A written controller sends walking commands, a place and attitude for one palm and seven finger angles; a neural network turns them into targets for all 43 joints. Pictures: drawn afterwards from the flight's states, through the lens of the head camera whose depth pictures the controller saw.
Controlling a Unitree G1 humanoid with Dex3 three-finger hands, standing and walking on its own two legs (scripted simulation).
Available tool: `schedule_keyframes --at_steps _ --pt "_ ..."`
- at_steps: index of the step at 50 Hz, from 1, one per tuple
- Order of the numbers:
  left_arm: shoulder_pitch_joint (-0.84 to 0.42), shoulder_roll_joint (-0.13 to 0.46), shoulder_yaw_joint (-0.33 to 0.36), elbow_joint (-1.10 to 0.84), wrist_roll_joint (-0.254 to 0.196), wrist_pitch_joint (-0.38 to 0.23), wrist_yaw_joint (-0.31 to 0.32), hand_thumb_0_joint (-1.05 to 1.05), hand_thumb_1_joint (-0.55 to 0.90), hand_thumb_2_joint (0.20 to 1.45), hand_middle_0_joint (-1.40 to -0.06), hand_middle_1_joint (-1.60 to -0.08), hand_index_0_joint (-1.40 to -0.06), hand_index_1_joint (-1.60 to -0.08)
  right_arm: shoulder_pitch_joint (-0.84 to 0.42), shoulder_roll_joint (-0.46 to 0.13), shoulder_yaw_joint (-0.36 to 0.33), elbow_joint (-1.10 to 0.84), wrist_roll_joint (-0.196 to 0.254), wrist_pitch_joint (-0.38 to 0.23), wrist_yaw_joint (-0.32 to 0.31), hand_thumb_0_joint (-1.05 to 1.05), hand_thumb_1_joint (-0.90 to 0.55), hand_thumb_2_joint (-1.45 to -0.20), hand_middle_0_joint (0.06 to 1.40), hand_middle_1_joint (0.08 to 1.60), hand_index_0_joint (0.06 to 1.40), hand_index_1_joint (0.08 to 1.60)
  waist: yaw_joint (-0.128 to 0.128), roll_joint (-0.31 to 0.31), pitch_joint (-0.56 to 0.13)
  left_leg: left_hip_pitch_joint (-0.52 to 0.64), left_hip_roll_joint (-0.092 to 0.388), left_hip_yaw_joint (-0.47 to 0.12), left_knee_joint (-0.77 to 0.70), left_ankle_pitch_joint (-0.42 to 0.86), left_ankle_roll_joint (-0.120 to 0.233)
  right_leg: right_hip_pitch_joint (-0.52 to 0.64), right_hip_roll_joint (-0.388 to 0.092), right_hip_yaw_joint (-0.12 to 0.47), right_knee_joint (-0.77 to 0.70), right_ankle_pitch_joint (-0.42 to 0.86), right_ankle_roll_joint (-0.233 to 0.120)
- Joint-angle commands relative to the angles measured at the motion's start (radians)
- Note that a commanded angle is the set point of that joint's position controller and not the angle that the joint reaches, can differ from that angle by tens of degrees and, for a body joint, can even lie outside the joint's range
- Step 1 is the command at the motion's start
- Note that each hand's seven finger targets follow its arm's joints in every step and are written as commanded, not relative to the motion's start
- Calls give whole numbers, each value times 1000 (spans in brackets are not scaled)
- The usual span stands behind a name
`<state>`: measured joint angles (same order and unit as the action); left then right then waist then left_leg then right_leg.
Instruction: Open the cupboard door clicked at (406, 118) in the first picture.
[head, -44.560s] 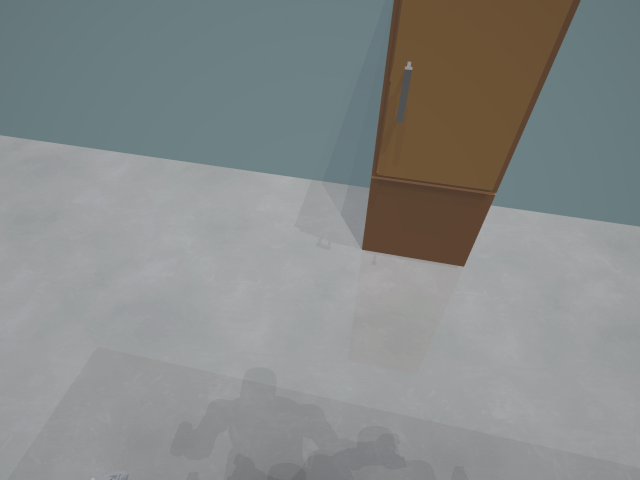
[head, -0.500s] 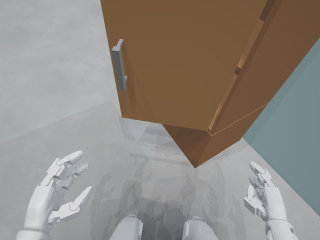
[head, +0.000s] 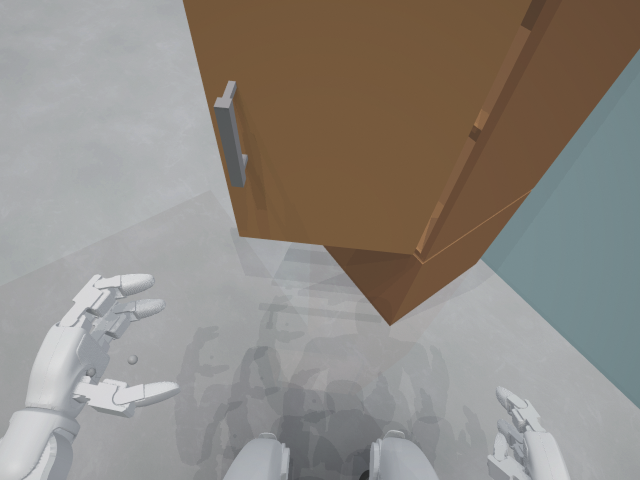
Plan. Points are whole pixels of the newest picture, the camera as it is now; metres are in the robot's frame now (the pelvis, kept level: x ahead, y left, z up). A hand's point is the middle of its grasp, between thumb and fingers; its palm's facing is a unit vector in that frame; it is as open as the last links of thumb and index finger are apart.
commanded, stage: raise the hand with hooked fingers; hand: left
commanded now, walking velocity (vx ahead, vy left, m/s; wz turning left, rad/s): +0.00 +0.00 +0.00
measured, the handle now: (234, 137) +0.57 +0.17 +0.06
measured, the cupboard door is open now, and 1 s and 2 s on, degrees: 49 49 49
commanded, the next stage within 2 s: move the hooked fingers beside the handle in 1.08 s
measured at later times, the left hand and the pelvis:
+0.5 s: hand (104, 310) +0.28 +0.26 +0.07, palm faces -0.01 -1.00 -0.06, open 13.9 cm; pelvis +0.00 -0.01 +0.01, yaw +0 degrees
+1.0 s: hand (110, 298) +0.29 +0.25 +0.07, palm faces -0.02 -1.00 -0.05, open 14.0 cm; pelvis +0.00 -0.02 +0.02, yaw -1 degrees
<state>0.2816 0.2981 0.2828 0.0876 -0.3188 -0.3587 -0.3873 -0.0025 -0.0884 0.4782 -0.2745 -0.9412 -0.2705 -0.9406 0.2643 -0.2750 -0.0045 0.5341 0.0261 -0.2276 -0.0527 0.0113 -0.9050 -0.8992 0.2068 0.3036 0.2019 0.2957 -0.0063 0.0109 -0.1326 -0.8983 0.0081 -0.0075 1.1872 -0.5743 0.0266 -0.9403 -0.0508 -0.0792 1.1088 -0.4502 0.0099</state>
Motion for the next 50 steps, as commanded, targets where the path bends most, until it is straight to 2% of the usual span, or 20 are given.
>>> schedule_keyframes --at_steps 1,2,7,8,9,12,14,21,23,25,29,31,33,35,38,42,43,45,48,50 --pt "-76 187 111 -208 -30 -69 -9 0 -313 380 -287 -1080 -287 -1080 -28 -134 -48 -159 8 -58 -8 0 -900 -900 200 300 200 300 10 97 -248 154 -17 -41 -240 341 -26 229 56 -7 -134 129 -38" --pt "-95 206 128 -191 -37 -64 -12 0 -337 370 -288 -1095 -288 -1095 -24 -136 -47 -159 6 -55 -9 0 -900 -900 200 300 200 300 8 79 -238 154 -15 -46 -235 365 -29 234 64 -12 -126 152 -44" --pt "-151 217 134 -149 -39 -55 -28 0 -453 320 -297 -1170 -297 -1170 -18 -144 -43 -160 7 -45 -7 0 -900 -900 200 300 200 300 2 102 -219 172 -13 -49 -246 375 -34 230 66 -13 -136 159 -44" --pt "-159 225 139 -138 -38 -50 -36 0 -477 310 -298 -1185 -298 -1185 -10 -145 -41 -161 7 -41 -7 0 -900 -900 200 300 200 300 -1 103 -240 181 -13 -42 -245 382 -32 236 64 -9 -141 171 -40" --pt "-164 226 140 -112 -39 -43 -42 0 -500 300 -300 -1200 -300 -1200 -10 -146 -41 -162 9 -39 -8 0 -900 -900 200 300 200 300 -4 79 -224 171 -13 -42 -249 357 -30 235 63 -9 -151 156 -38" --pt "-228 258 159 -82 -47 -32 -65 0 -500 300 -300 -1200 -300 -1200 -9 -152 -35 -162 9 -37 -12 0 -900 -900 200 300 200 300 -3 97 -219 170 -14 -41 -250 356 -28 249 67 -4 -153 165 -44" --pt "-252 283 183 -71 -49 -30 -79 0 -500 300 -300 -1200 -300 -1200 -5 -152 -35 -160 9 -36 -14 0 -900 -900 200 300 200 300 0 84 -261 184 -14 -39 -252 372 -26 274 64 2 -160 183 -40" --pt "-349 321 223 57 -73 -18 -127 0 -500 300 -300 -1200 -300 -1200 0 -155 -27 -147 13 -31 -21 0 -900 -900 200 300 200 300 -7 40 -237 142 -17 -24 -254 323 -15 303 62 23 -191 159 -35" --pt "-398 351 234 63 -74 -18 -146 0 -500 300 -300 -1200 -300 -1200 1 -158 -24 -141 10 -31 -22 0 -900 -900 200 300 200 300 -3 81 -255 159 -15 -25 -254 347 -17 313 63 27 -186 183 -42" --pt "-397 359 244 87 -76 -18 -156 0 -500 300 -300 -1200 -300 -1200 11 -159 -27 -141 13 -31 -23 0 -900 -900 200 300 200 300 -3 53 -270 162 -14 -22 -257 361 -13 328 61 30 -193 198 -37" --pt "-449 397 275 130 -81 -19 -172 0 -500 300 -300 -1200 -300 -1200 22 -163 -28 -134 12 -27 -24 0 -900 -900 200 300 200 300 -4 64 -273 160 -14 -16 -259 361 -13 336 61 37 -198 202 -37" --pt "-417 367 259 147 -90 -16 -179 0 -500 300 -300 -1200 -300 -1200 21 -160 -29 -140 13 -27 -21 0 -900 -900 200 300 200 300 -1 46 -269 150 -16 -12 -263 352 -11 350 59 43 -210 197 -34" --pt "-409 365 255 156 -89 -16 -186 0 -500 300 -300 -1200 -300 -1200 27 -161 -29 -143 13 -24 -17 0 -900 -900 200 300 200 300 2 63 -272 157 -15 -7 -263 374 -11 356 60 45 -205 220 -39" --pt "-394 363 255 164 -87 -15 -182 0 -500 300 -300 -1200 -300 -1200 31 -163 -33 -146 13 -22 -14 0 -900 -900 200 300 200 300 0 42 -256 146 -16 -7 -267 361 -10 348 58 45 -212 212 -34" --pt "-425 392 277 132 -87 -30 -173 0 -500 300 -300 -1200 -300 -1200 35 -163 -34 -147 10 -19 -12 0 -900 -900 200 300 200 300 3 54 -277 150 -16 -4 -263 372 -10 360 60 51 -206 220 -36" --pt "-438 389 276 123 -88 -51 -160 0 -500 300 -300 -1200 -300 -1200 33 -160 -33 -150 7 -19 -12 0 -900 -900 200 300 200 300 0 63 -257 140 -15 -4 -259 365 -10 352 62 51 -201 214 -38" --pt "-437 395 280 122 -82 -55 -161 0 -500 300 -300 -1200 -300 -1200 38 -161 -34 -144 8 -15 -12 0 -900 -900 200 300 200 300 0 63 -284 157 -14 -5 -266 369 -11 358 61 50 -200 218 -36" --pt "-436 381 266 127 -80 -56 -161 0 -500 300 -300 -1200 -300 -1200 30 -157 -32 -148 10 -15 -13 0 -900 -900 200 300 200 300 -2 92 -258 155 -16 -3 -272 338 -12 340 57 51 -209 186 -35" --pt "-438 382 266 147 -82 -50 -170 0 -500 300 -300 -1200 -300 -1200 34 -161 -31 -147 12 -11 -17 0 -900 -900 200 300 200 300 -9 52 -259 150 -14 -3 -268 338 -8 347 62 55 -212 191 -34" --pt "-440 368 252 157 -81 -43 -175 0 -500 300 -300 -1200 -300 -1200 28 -159 -29 -148 14 -10 -19 0 -900 -900 200 300 200 300 -11 58 -240 140 -15 -4 -272 309 -9 335 58 54 -219 161 -33"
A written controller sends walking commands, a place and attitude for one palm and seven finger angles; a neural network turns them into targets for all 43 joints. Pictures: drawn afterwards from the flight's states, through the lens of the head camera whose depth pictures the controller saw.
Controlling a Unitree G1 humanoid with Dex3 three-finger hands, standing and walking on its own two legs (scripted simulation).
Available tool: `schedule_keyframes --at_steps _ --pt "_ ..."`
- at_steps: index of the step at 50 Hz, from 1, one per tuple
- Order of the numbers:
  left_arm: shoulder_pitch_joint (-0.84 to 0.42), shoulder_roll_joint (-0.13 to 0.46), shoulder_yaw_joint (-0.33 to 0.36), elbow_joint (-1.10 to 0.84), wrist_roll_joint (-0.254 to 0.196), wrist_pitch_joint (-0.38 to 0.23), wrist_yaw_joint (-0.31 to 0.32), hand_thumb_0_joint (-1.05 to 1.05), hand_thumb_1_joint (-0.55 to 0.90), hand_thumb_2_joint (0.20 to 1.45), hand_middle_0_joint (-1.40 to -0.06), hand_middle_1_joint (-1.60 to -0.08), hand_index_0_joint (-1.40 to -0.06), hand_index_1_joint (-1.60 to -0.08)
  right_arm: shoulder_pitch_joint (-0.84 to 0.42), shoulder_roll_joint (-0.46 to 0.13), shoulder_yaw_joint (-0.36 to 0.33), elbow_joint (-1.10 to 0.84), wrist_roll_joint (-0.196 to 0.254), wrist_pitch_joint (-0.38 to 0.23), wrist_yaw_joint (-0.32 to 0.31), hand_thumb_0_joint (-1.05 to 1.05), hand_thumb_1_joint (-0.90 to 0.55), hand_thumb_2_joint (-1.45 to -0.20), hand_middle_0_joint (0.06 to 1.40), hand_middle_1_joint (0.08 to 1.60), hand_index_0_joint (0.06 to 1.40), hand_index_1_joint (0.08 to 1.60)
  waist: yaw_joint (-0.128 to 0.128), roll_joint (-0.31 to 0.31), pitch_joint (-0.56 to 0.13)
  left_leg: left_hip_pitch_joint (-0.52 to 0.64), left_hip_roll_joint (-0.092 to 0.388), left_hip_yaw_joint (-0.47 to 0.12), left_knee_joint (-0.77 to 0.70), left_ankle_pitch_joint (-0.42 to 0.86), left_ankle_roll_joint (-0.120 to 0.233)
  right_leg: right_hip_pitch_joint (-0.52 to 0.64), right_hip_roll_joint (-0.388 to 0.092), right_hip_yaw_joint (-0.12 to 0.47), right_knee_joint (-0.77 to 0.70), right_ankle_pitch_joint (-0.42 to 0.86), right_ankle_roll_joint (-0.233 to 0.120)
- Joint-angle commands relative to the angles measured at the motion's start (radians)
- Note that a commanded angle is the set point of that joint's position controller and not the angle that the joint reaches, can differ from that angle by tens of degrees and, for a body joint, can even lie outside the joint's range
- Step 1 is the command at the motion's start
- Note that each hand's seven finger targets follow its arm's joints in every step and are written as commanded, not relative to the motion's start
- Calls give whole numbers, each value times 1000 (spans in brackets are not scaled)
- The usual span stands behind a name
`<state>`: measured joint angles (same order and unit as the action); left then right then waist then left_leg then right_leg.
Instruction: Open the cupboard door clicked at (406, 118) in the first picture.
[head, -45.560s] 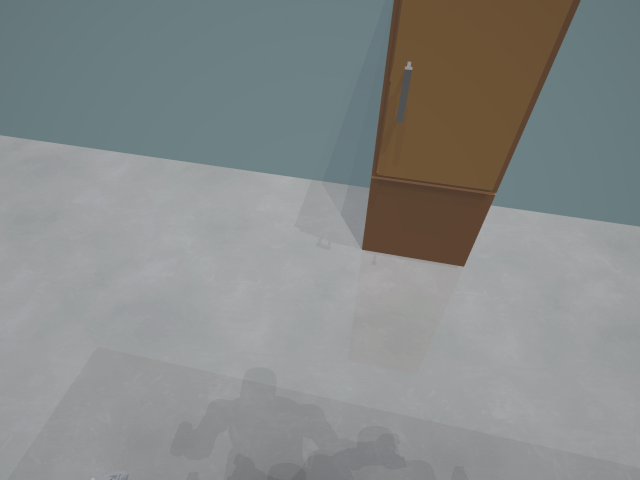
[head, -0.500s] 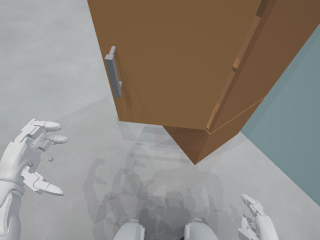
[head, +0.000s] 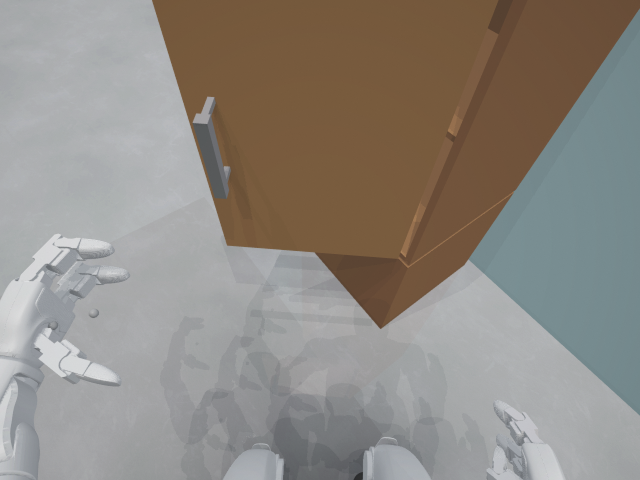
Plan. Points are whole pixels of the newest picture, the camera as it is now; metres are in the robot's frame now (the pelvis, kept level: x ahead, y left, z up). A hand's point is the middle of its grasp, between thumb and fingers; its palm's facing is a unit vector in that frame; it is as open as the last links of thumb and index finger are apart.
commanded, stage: raise the hand with hooked fingers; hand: left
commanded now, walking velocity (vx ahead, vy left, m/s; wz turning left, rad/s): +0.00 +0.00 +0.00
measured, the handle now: (216, 151) +0.56 +0.19 +0.04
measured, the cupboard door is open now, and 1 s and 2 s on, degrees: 49 49 49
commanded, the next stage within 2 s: move the hooked fingers beside the handle in 0.08 s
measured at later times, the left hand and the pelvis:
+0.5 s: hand (114, 281) +0.33 +0.26 +0.05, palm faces -0.05 -1.00 -0.03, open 14.0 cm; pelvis -0.01 +0.00 -0.01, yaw +0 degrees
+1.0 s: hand (141, 225) +0.41 +0.26 +0.05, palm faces -0.04 -1.00 -0.01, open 14.0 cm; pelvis -0.01 +0.01 -0.01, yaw -1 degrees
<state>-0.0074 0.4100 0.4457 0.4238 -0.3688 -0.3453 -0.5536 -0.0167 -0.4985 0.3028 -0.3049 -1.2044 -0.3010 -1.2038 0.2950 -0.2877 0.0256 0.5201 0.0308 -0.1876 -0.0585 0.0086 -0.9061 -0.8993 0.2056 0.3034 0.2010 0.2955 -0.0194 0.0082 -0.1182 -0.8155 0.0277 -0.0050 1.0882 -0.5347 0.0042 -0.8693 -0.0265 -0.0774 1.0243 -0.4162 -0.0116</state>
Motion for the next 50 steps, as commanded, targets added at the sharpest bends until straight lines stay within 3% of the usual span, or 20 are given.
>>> schedule_keyframes --at_steps 1,9,13,16,18,19,21,25,26,29,32,35,36,38,44,45,47,48,50 --pt "-164 257 87 -190 -29 -58 -8 0 -500 300 -300 -1200 -300 -1200 -7 -146 -59 -135 10 -52 -14 0 -900 -900 200 300 200 300 4 76 -256 60 -35 -7 -175 254 13 260 33 53 -138 108 -11" --pt "-163 270 101 -190 -31 -59 -11 0 -500 300 -300 -1200 -300 -1200 -7 -145 -56 -135 5 -55 -14 0 -900 -900 200 300 200 300 9 73 -279 77 -34 -15 -171 293 9 262 37 43 -118 151 -15" --pt "-299 235 46 -161 -22 -54 -9 0 -500 300 -300 -1200 -300 -1200 -2 -149 -54 -115 6 -56 -23 0 -900 -900 200 300 200 300 -23 71 -247 72 -30 -20 -161 253 9 200 39 40 -115 115 -14" --pt "-376 254 38 -126 2 -54 -1 0 -500 300 -300 -1200 -300 -1200 4 -153 -55 -103 8 -56 -32 0 -900 -900 200 300 200 300 -24 84 -252 71 -29 -27 -166 224 9 178 33 40 -113 79 -15" --pt "-409 257 28 -130 10 -51 -1 0 -500 300 -300 -1200 -300 -1200 10 -151 -53 -102 5 -54 -32 0 -900 -900 200 300 200 300 -18 103 -302 95 -29 -26 -164 264 6 197 34 41 -103 117 -19" --pt "-413 289 57 -113 15 -49 6 0 -500 300 -300 -1200 -300 -1200 15 -153 -55 -99 5 -50 -32 0 -900 -900 200 300 200 300 -13 91 -313 89 -28 -27 -163 266 5 206 32 42 -102 119 -17" --pt "-426 284 51 -87 25 -43 19 0 -500 300 -300 -1200 -300 -1200 13 -151 -52 -99 6 -42 -30 0 -900 -900 200 300 200 300 -9 101 -302 82 -28 -27 -170 270 3 203 31 40 -103 122 -17" --pt "-454 328 98 -18 28 -35 33 0 -500 300 -300 -1200 -300 -1200 23 -154 -51 -97 3 -20 -24 0 -900 -900 200 300 200 300 -5 50 -323 43 -28 -16 -162 274 7 241 31 50 -101 143 -12" --pt "-439 318 93 1 32 -32 35 0 -500 300 -300 -1200 -300 -1200 23 -152 -50 -101 5 -15 -22 0 -900 -900 200 300 200 300 0 62 -314 36 -30 -11 -166 275 7 245 30 51 -103 147 -13" --pt "-478 318 83 1 37 -44 33 0 -500 300 -300 -1200 -300 -1200 37 -154 -54 -101 3 -2 -15 0 -900 -900 200 300 200 300 -6 90 -346 64 -26 -9 -163 312 5 241 34 51 -95 185 -14" --pt "-519 316 77 50 36 -53 30 0 -500 300 -300 -1200 -300 -1200 49 -159 -53 -94 3 8 -15 0 -900 -900 200 300 200 300 -21 49 -324 34 -25 -9 -154 304 10 238 39 52 -93 185 -16" --pt "-611 340 80 118 55 -63 26 0 -500 300 -300 -1200 -300 -1200 63 -165 -55 -70 3 22 -18 0 -900 -900 200 300 200 300 -37 58 -307 14 -23 -7 -151 263 11 205 35 58 -97 152 -12" --pt "-647 323 60 118 57 -68 24 0 -500 300 -300 -1200 -300 -1200 64 -163 -56 -65 2 23 -17 0 -900 -900 200 300 200 300 -45 61 -316 17 -24 -5 -145 259 14 198 34 61 -97 150 -10" --pt "-695 343 64 126 65 -80 17 0 -500 300 -300 -1200 -300 -1200 77 -165 -57 -57 -1 29 -18 0 -900 -900 200 300 200 300 -39 92 -363 47 -23 -10 -141 288 11 196 37 60 -85 169 -16" --pt "-793 399 89 236 94 -86 31 0 -500 300 -300 -1200 -300 -1200 105 -172 -59 -29 -4 56 -15 0 -900 -900 200 300 200 300 -46 79 -394 34 -18 -15 -121 313 13 182 38 58 -68 193 -14" --pt "-813 379 69 259 99 -83 33 0 -500 300 -300 -1200 -300 -1200 106 -170 -57 -30 -4 61 -13 0 -900 -900 200 300 200 300 -54 74 -383 21 -20 -11 -119 306 16 178 38 60 -70 194 -11" --pt "-846 415 91 266 101 -88 35 0 -500 300 -300 -1200 -300 -1200 113 -174 -57 -31 -5 68 -11 0 -900 -900 200 300 200 300 -50 88 -400 18 -20 -12 -111 332 16 189 41 60 -59 216 -17" --pt "-850 438 108 263 109 -89 36 0 -500 300 -300 -1200 -300 -1200 122 -174 -57 -29 -8 75 -8 0 -900 -900 200 300 200 300 -41 91 -443 32 -18 -12 -110 356 14 209 40 61 -54 239 -15" --pt "-855 442 111 291 117 -88 40 0 -500 300 -300 -1200 -300 -1200 127 -173 -57 -27 -9 86 -3 0 -900 -900 200 300 200 300 -46 95 -436 22 -17 -10 -106 361 15 205 41 62 -54 252 -12"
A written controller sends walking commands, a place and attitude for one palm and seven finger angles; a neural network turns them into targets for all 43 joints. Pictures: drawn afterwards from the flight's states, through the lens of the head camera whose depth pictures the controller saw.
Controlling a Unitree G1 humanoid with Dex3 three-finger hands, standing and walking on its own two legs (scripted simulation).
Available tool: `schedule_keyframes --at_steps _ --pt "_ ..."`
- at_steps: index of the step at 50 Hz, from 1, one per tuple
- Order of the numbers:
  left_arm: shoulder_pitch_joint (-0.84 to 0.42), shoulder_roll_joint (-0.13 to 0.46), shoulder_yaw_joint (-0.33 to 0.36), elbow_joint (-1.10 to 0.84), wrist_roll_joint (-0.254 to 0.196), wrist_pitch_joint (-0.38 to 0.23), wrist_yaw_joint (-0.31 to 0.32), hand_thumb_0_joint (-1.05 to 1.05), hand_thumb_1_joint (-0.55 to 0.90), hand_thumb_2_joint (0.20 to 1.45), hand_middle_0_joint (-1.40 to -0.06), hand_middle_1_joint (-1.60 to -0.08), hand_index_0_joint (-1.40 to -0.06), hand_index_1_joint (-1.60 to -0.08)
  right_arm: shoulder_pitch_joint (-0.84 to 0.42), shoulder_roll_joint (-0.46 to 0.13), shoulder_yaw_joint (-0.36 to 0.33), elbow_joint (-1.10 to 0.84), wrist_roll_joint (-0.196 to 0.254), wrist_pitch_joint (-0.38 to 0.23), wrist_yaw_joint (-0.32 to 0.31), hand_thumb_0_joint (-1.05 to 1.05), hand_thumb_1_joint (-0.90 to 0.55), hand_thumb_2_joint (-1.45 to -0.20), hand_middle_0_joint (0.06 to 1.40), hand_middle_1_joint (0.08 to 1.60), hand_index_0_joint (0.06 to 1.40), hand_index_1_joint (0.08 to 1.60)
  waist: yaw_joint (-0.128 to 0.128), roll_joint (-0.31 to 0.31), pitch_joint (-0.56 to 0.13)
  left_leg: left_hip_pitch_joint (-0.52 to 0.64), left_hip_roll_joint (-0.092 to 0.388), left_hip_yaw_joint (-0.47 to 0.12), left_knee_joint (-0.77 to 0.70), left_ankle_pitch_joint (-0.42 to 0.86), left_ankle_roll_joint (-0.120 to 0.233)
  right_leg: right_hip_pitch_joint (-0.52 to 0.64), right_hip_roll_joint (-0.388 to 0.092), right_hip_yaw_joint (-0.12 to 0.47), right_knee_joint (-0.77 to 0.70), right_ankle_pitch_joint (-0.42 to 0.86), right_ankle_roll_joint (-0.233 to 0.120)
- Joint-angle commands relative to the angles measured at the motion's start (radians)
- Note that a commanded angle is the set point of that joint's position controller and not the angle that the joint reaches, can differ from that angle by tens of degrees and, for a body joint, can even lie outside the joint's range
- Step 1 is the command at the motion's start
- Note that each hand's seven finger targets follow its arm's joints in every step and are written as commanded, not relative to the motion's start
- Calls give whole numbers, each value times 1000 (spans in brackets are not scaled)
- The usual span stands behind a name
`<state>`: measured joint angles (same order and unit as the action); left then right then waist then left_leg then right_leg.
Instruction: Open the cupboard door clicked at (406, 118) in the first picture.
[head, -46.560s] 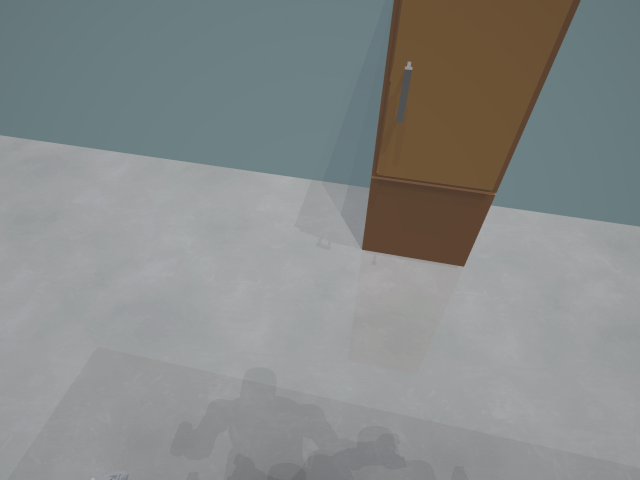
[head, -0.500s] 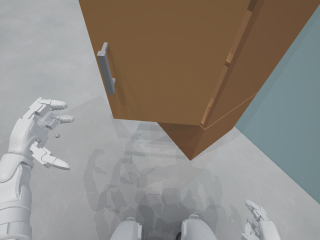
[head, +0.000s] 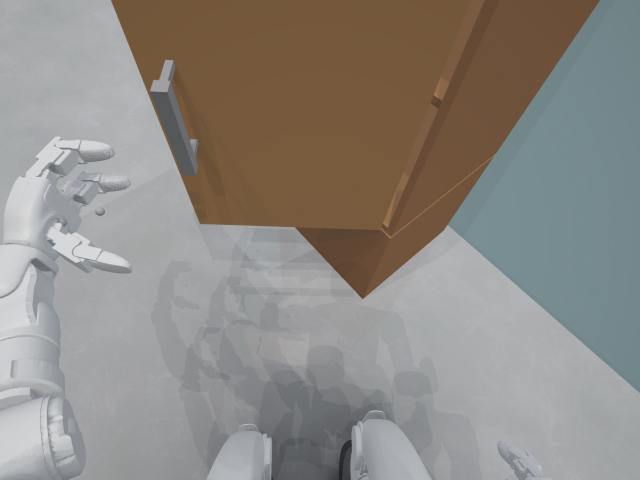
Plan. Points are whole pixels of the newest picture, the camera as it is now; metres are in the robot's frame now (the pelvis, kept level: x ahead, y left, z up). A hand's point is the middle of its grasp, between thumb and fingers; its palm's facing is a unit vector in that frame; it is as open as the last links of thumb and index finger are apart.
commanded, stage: move the hooked fingers beside the handle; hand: left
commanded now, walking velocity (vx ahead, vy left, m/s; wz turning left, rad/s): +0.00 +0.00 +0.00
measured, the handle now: (179, 122) +0.56 +0.20 +0.05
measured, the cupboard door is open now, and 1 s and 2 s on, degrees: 49 49 49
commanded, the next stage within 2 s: slide the fingers in behind the handle in 1.58 s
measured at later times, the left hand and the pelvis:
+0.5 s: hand (122, 163) +0.49 +0.25 +0.06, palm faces -0.02 -1.00 -0.02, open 14.0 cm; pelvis +0.00 +0.01 -0.01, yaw -1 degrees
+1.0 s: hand (133, 140) +0.53 +0.25 +0.05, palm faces -0.03 -1.00 -0.02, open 14.0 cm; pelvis +0.00 +0.01 -0.02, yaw -2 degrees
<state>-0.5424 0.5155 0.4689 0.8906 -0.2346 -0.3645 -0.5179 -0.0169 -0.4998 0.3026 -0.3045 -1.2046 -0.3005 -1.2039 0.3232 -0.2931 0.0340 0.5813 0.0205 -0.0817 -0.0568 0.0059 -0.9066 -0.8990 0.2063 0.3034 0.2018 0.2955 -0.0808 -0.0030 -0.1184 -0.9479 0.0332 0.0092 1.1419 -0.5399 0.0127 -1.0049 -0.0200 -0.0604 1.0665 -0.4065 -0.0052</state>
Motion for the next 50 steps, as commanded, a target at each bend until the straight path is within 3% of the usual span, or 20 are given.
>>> schedule_keyframes --at_steps 1,3,7,10,12,14,16,19,23,25,26,30,32,34,39,41,43,45,47,50 --pt "-317 332 86 -169 -16 -70 5 0 -500 300 -300 -1200 -300 -1200 100 -167 -66 -91 0 -16 -2 0 -900 -900 200 300 200 300 17 111 -435 154 -23 -23 -161 368 6 341 35 44 -97 243 -19" --pt "-325 333 85 -151 -17 -70 0 0 -500 300 -300 -1200 -300 -1200 108 -167 -64 -91 0 -5 1 0 -900 -900 200 300 200 300 12 114 -441 164 -20 -23 -157 400 6 334 40 41 -92 266 -20" --pt "-453 310 42 -89 -1 -74 7 0 -500 300 -300 -1200 -300 -1200 122 -171 -63 -78 -1 10 -1 0 -900 -900 200 300 200 300 -31 91 -381 143 -16 -33 -148 343 11 263 43 34 -94 213 -19" --pt "-534 316 22 -65 26 -85 18 0 -500 300 -300 -1200 -300 -1200 136 -175 -63 -59 -5 23 -1 0 -900 -900 200 300 200 300 -43 137 -412 167 -15 -40 -143 324 9 221 39 35 -93 181 -17" --pt "-577 350 41 -57 26 -95 25 0 -500 300 -300 -1200 -300 -1200 148 -181 -61 -55 -9 30 -3 0 -900 -900 200 300 200 300 -46 121 -439 177 -16 -51 -132 359 8 223 44 28 -78 199 -22" --pt "-603 374 49 -27 44 -94 31 0 -500 300 -300 -1200 -300 -1200 155 -183 -58 -44 -12 39 0 0 -900 -900 200 300 200 300 -49 155 -464 189 -14 -58 -126 377 3 212 41 27 -71 205 -19" --pt "-609 383 57 -4 50 -88 40 0 -500 300 -300 -1200 -300 -1200 160 -184 -58 -42 -15 48 3 0 -900 -900 200 300 200 300 -55 127 -460 171 -13 -55 -119 373 8 218 41 29 -77 211 -15" --pt "-611 420 76 -12 62 -85 41 0 -500 300 -300 -1200 -300 -1200 175 -184 -55 -47 -19 62 9 0 -900 -900 200 300 200 300 -41 180 -527 202 -13 -56 -110 454 3 240 43 29 -59 268 -18" --pt "-621 437 85 34 68 -70 46 0 -500 300 -300 -1200 -300 -1200 186 -185 -51 -50 -19 85 13 0 -900 -900 200 300 200 300 -53 146 -486 159 -8 -50 -106 439 7 243 48 30 -65 275 -14" --pt "-656 434 73 62 76 -61 51 0 -500 300 -300 -1200 -300 -1200 191 -187 -48 -48 -20 90 14 0 -900 -900 200 300 200 300 -78 129 -456 124 -9 -47 -102 394 15 230 49 33 -73 254 -10" --pt "-672 460 87 67 80 -61 54 0 -500 300 -300 -1200 -300 -1200 196 -191 -48 -47 -21 93 12 0 -900 -900 200 300 200 300 -84 110 -455 106 -8 -49 -100 381 18 237 48 33 -74 250 -8" --pt "-707 496 104 36 90 -83 50 0 -500 300 -300 -1200 -300 -1200 213 -193 -47 -43 -28 103 16 0 -900 -900 200 300 200 300 -74 208 -543 192 -5 -61 -87 480 6 222 50 30 -56 293 -16" --pt "-721 451 69 70 81 -77 42 0 -500 300 -300 -1200 -300 -1200 219 -191 -45 -42 -28 107 18 0 -900 -900 200 300 200 300 -99 188 -499 191 -2 -67 -83 479 7 179 56 20 -58 279 -17" --pt "-760 468 64 103 96 -62 45 0 -500 300 -300 -1200 -300 -1200 223 -198 -41 -31 -28 116 17 0 -900 -900 200 300 200 300 -109 192 -467 167 0 -72 -89 430 7 157 54 20 -65 239 -13" --pt "-863 489 52 121 120 -51 66 0 -500 300 -300 -1200 -300 -1200 240 -203 -34 -23 -35 123 16 0 -900 -900 200 300 200 300 -140 210 -487 164 2 -84 -73 416 9 112 55 14 -58 213 -14" --pt "-813 519 79 154 128 -46 74 0 -500 300 -300 -1200 -300 -1200 244 -205 -31 -32 -37 126 18 0 -900 -900 200 300 200 300 -126 192 -492 132 -2 -78 -70 402 13 139 56 18 -59 212 -14" --pt "-790 536 89 138 133 -50 70 0 -500 300 -300 -1200 -300 -1200 249 -205 -28 -43 -39 132 22 0 -900 -900 200 300 200 300 -107 223 -524 162 0 -82 -73 452 5 146 57 13 -46 239 -18" --pt "-785 527 80 101 139 -51 72 0 -500 300 -300 -1200 -300 -1200 249 -201 -31 -50 -40 141 27 0 -900 -900 200 300 200 300 -104 253 -546 191 3 -81 -72 484 2 142 56 11 -44 255 -17" --pt "-774 514 88 102 124 -48 71 0 -500 300 -300 -1200 -300 -1200 254 -202 -33 -54 -39 146 30 0 -900 -900 200 300 200 300 -114 219 -544 189 5 -83 -64 499 7 141 61 8 -41 271 -18" --pt "-793 545 105 76 124 -46 73 0 -500 300 -300 -1200 -300 -1200 250 -204 -33 -52 -37 152 30 0 -900 -900 200 300 200 300 -113 210 -539 171 6 -79 -70 470 10 162 61 13 -50 266 -12"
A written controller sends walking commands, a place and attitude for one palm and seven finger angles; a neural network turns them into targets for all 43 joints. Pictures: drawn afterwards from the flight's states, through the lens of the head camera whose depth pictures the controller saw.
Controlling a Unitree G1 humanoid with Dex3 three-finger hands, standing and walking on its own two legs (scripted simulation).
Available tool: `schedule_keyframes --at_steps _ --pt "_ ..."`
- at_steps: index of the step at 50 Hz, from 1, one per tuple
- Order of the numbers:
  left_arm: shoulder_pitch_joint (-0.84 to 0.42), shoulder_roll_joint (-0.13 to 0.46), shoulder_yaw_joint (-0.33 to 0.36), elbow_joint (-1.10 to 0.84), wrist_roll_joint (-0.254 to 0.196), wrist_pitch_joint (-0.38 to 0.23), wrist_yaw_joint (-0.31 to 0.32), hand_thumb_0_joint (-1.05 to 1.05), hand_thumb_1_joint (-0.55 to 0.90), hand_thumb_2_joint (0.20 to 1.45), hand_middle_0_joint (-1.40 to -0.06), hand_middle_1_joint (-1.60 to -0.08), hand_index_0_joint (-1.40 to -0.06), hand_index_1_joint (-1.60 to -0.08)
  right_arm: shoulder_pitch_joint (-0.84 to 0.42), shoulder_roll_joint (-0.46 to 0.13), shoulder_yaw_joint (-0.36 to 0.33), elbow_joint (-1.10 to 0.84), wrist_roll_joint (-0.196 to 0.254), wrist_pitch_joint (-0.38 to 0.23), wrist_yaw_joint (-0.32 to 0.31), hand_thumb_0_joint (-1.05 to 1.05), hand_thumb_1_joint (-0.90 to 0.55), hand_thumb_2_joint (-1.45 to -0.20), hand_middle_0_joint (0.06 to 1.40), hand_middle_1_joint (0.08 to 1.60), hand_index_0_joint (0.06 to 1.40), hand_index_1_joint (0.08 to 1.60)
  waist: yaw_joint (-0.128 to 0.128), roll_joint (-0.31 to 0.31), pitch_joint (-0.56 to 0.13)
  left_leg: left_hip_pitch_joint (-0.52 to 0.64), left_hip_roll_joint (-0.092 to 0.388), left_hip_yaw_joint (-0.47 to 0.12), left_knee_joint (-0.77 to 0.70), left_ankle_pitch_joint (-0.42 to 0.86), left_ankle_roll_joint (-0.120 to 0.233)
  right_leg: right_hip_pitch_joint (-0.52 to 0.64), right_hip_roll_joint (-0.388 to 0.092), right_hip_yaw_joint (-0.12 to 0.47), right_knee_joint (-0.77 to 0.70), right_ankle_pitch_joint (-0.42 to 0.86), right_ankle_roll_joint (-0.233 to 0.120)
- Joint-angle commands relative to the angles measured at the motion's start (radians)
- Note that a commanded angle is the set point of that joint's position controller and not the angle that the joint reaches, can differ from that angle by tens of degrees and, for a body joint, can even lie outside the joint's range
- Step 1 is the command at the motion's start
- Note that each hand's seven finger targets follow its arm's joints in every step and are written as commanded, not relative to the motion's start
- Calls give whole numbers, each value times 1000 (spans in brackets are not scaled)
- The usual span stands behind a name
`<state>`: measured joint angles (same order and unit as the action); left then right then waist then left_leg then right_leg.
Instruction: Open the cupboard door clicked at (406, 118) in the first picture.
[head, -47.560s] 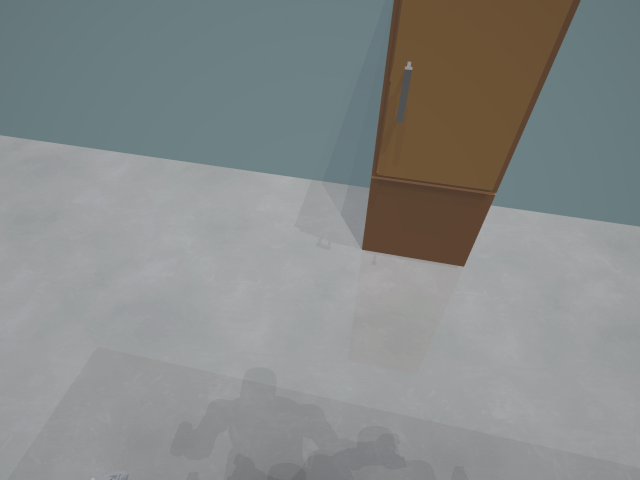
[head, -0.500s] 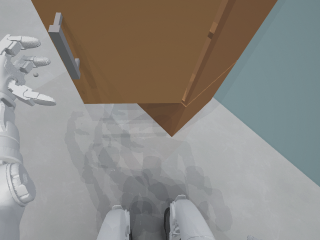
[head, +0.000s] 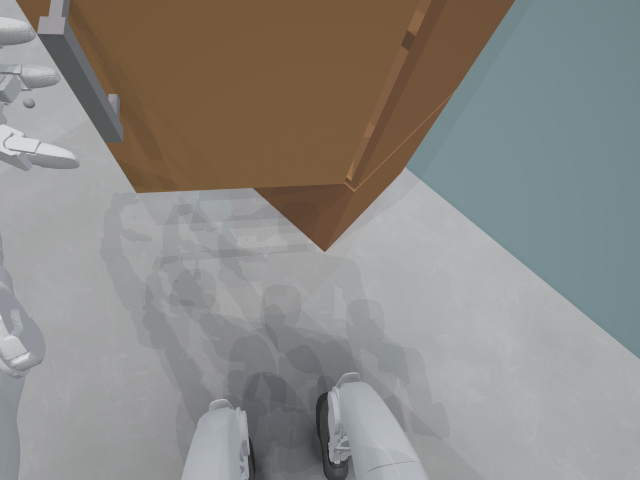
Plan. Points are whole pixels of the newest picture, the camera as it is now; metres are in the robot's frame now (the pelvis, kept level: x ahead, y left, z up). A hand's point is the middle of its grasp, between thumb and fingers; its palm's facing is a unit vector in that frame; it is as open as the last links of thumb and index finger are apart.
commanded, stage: move the hooked fingers beside the handle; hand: left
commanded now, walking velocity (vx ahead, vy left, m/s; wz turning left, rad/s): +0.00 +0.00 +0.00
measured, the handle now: (90, 74) +0.56 +0.20 +0.07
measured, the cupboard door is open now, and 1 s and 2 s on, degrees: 49 49 46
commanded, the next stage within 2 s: slide the fingers in behind the handle in 0.58 s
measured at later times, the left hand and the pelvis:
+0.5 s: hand (33, 110) +0.51 +0.25 +0.07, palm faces +0.01 -1.00 -0.02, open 14.0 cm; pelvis +0.01 +0.00 +0.01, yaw +1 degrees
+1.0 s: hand (40, 111) +0.51 +0.24 +0.07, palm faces +0.03 -1.00 -0.02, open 14.2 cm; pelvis +0.00 -0.01 +0.01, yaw +1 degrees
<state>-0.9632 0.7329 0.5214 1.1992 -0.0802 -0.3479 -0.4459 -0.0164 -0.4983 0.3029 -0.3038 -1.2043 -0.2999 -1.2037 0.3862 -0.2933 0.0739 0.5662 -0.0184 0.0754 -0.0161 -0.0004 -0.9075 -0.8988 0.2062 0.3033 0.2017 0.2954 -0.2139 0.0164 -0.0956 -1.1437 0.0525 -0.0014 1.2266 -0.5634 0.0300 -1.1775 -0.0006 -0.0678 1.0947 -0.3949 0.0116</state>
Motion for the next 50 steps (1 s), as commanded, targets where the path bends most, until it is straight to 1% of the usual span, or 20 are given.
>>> schedule_keyframes --at_steps 1,3,6,9,12,15,19,21,26,30,33,34,36,37,39,40,42,43,46,50 --pt "-370 319 48 -249 -29 -66 3 0 -500 300 -300 -1200 -300 -1200 187 -201 -74 -40 1 -4 -9 0 -900 -900 200 300 200 300 25 212 -580 378 -15 -68 -156 502 -10 340 41 21 -77 257 -30" --pt "-392 309 41 -294 -31 -81 7 0 -500 300 -300 -1200 -300 -1200 192 -199 -78 -30 0 -4 -7 0 -900 -900 200 300 200 300 23 259 -613 454 -9 -80 -153 574 -22 305 43 15 -73 268 -33" --pt "-357 276 35 -266 -40 -74 13 0 -500 300 -300 -1200 -300 -1200 191 -196 -81 -22 0 -2 -4 0 -900 -900 200 300 200 300 17 212 -576 435 -8 -76 -155 555 -18 314 44 13 -86 266 -29" --pt "-335 249 12 -252 -34 -64 8 0 -500 300 -300 -1200 -300 -1200 189 -192 -79 -22 1 3 -4 0 -900 -900 200 300 200 300 25 235 -549 440 -9 -76 -162 567 -22 302 44 10 -88 263 -32" --pt "-314 234 12 -256 -47 -66 12 0 -500 300 -300 -1200 -300 -1200 192 -192 -81 -27 2 4 -5 0 -900 -900 200 300 200 300 21 186 -537 431 -9 -76 -164 569 -15 320 47 9 -90 279 -35" --pt "-325 211 -7 -275 -44 -77 16 0 -500 300 -300 -1200 -300 -1200 183 -186 -83 -26 1 3 -3 0 -900 -900 200 300 200 300 23 219 -541 452 -10 -74 -167 578 -23 311 43 11 -93 275 -32" --pt "-318 187 -13 -268 -50 -87 27 0 -500 300 -300 -1200 -300 -1200 179 -183 -85 -24 2 6 -2 0 -900 -900 200 300 200 300 21 204 -525 454 -9 -74 -166 588 -25 303 44 9 -91 277 -31" --pt "-330 203 -6 -247 -46 -84 33 0 -500 300 -300 -1200 -300 -1200 173 -186 -82 -26 1 4 -4 0 -900 -900 200 300 200 300 15 166 -501 406 -14 -69 -168 520 -17 321 44 14 -95 259 -30" --pt "-339 253 21 -255 -36 -99 35 0 -500 300 -300 -1200 -300 -1200 163 -188 -80 -31 2 -1 -9 0 -900 -900 200 300 200 300 28 186 -532 383 -20 -60 -161 493 -15 351 40 24 -88 262 -32" --pt "-361 261 9 -203 -32 -89 25 0 -500 300 -300 -1200 -300 -1200 158 -190 -72 -27 5 -4 -14 0 -900 -900 200 300 200 300 11 175 -498 336 -22 -58 -155 447 -8 342 40 27 -86 245 -30" --pt "-371 258 8 -258 -36 -100 16 0 -500 300 -300 -1200 -300 -1200 167 -191 -76 -28 2 -8 -13 0 -900 -900 200 300 200 300 27 239 -591 419 -19 -70 -149 525 -19 330 39 22 -71 270 -35" --pt "-366 247 7 -253 -43 -97 13 0 -500 300 -300 -1200 -300 -1200 167 -191 -78 -23 2 -8 -13 0 -900 -900 200 300 200 300 17 215 -586 423 -16 -70 -145 537 -18 327 40 20 -74 281 -32" --pt "-340 231 5 -263 -53 -91 7 0 -500 300 -300 -1200 -300 -1200 168 -190 -80 -25 3 -7 -9 0 -900 -900 200 300 200 300 24 201 -595 416 -17 -68 -146 550 -16 355 40 22 -77 305 -31" --pt "-329 185 -23 -261 -62 -87 1 0 -500 300 -300 -1200 -300 -1200 170 -185 -81 -29 5 -8 -7 0 -900 -900 200 300 200 300 18 213 -586 425 -17 -66 -143 566 -14 336 42 19 -76 308 -34" --pt "-318 226 7 -250 -61 -74 4 0 -500 300 -300 -1200 -300 -1200 170 -190 -81 -23 6 -3 -8 0 -900 -900 200 300 200 300 25 168 -565 374 -17 -60 -148 513 -10 371 41 25 -83 303 -30" --pt "-304 209 -4 -241 -57 -66 7 0 -500 300 -300 -1200 -300 -1200 169 -187 -81 -29 8 -3 -7 0 -900 -900 200 300 200 300 25 163 -551 361 -21 -55 -155 488 -7 371 41 26 -89 289 -29" --pt "-337 174 -29 -284 -59 -73 19 0 -500 300 -300 -1200 -300 -1200 168 -181 -81 -31 6 -6 -6 0 -900 -900 200 300 200 300 19 186 -543 385 -21 -57 -160 496 -7 354 42 22 -89 286 -34" --pt "-340 197 -11 -297 -56 -79 29 0 -500 300 -300 -1200 -300 -1200 169 -183 -85 -27 5 -6 -6 0 -900 -900 200 300 200 300 28 185 -561 392 -19 -59 -161 489 -11 356 41 24 -92 274 -31" --pt "-359 148 -53 -281 -43 -87 51 0 -500 300 -300 -1200 -300 -1200 169 -180 -83 -15 2 -11 -4 0 -900 -900 200 300 200 300 11 183 -513 392 -20 -63 -174 452 -12 327 40 19 -101 234 -31" --pt "-372 100 -81 -280 -40 -104 63 0 -500 300 -300 -1200 -300 -1200 170 -178 -87 -3 -2 -16 0 0 -900 -900 200 300 200 300 8 199 -529 433 -21 -70 -176 457 -18 302 40 15 -104 216 -35"
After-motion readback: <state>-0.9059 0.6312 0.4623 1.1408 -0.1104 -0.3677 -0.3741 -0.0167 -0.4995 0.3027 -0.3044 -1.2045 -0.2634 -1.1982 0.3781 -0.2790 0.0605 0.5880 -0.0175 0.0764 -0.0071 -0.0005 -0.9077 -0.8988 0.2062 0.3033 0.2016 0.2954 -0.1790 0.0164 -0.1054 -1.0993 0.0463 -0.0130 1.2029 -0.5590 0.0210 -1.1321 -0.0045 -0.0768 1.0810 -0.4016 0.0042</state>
